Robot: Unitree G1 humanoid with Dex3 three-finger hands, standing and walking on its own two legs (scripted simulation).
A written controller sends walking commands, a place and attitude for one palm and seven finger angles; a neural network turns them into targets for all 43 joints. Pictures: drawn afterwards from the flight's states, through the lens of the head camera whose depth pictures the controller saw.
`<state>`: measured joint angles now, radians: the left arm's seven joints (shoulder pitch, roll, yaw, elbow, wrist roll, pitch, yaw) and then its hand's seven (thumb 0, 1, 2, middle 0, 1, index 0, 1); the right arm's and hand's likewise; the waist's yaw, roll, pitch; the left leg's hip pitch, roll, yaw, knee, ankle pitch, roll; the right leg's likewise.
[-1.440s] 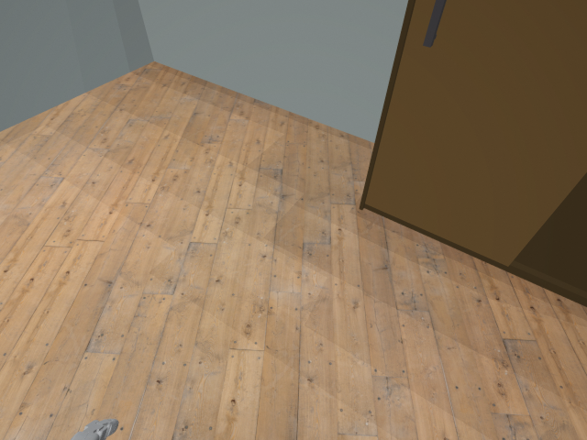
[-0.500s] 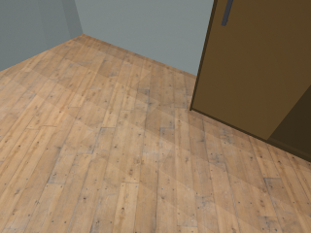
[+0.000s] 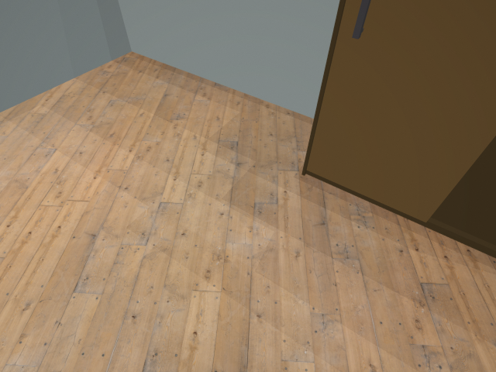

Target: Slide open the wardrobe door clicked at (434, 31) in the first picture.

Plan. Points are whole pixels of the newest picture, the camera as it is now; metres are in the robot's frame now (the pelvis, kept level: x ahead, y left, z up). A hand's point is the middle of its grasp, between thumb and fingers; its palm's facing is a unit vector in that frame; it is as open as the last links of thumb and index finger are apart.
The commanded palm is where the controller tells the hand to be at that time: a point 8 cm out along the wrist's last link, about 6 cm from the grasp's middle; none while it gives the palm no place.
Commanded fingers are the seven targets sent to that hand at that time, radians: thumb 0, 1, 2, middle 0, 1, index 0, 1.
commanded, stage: walk to a spot facing it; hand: left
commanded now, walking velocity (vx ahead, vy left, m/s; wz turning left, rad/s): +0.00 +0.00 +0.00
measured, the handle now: out of the picture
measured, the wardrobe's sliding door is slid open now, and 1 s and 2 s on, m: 0.00 0.00 0.00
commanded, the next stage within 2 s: turn to face it in 1.10 s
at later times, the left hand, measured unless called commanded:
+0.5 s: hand out of the picture +0.06 +0.21 -0.19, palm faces -0.08 -0.99 -0.14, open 7.4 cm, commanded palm none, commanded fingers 0.00 0.90 0.90 -0.20 -0.30 -0.20 -0.30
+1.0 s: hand (199, 268) +0.37 +0.14 -0.18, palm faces -0.11 -0.97 -0.21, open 7.2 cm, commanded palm none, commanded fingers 0.00 0.90 0.90 -0.20 -0.30 -0.20 -0.30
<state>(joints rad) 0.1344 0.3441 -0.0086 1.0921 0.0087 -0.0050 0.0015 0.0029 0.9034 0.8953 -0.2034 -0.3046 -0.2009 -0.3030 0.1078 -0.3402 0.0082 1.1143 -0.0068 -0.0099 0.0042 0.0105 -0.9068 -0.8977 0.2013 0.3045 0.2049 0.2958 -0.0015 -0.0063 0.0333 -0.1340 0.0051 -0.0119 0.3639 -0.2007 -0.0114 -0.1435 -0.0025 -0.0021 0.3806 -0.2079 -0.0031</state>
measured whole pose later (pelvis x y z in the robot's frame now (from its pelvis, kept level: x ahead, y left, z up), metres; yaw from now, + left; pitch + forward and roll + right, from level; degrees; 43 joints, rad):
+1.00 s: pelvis +0.29 -0.04 -0.01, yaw -7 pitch -1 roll -1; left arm 0.22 0.19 0.05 1.06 0.02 -0.06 0.02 -0.01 0.94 0.90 -0.20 -0.30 -0.20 -0.30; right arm 0.27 -0.15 -0.05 1.07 -0.02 -0.03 0.00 0.01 -0.91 -0.90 0.20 0.30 0.20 0.29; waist -0.04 0.01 0.04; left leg -0.54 0.15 0.06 1.12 -0.29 -0.01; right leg -0.21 0.01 -0.17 0.47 -0.25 -0.06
